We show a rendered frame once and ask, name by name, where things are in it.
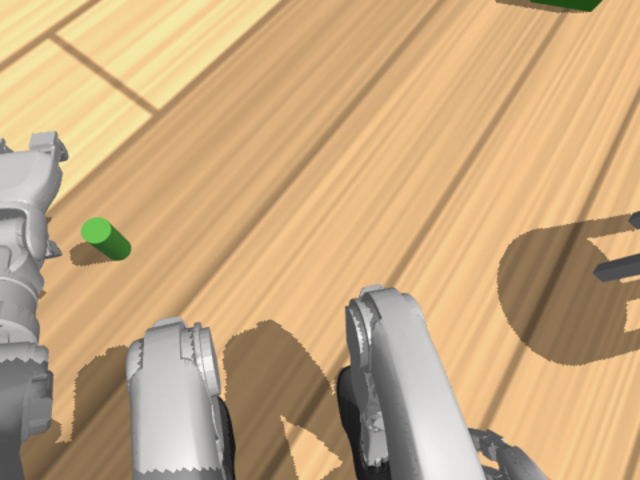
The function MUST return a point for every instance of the left robot foot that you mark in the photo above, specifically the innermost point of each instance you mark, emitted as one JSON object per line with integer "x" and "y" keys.
{"x": 229, "y": 442}

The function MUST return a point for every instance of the left robot arm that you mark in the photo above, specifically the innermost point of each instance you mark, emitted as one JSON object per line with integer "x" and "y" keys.
{"x": 26, "y": 384}

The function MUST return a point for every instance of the right robot hand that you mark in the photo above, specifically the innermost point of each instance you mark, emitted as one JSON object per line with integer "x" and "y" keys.
{"x": 514, "y": 463}

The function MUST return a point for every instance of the right robot foot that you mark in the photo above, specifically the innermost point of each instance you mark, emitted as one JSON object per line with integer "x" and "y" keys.
{"x": 350, "y": 418}

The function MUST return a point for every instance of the left robot hand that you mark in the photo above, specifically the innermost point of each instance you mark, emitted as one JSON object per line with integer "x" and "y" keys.
{"x": 33, "y": 177}

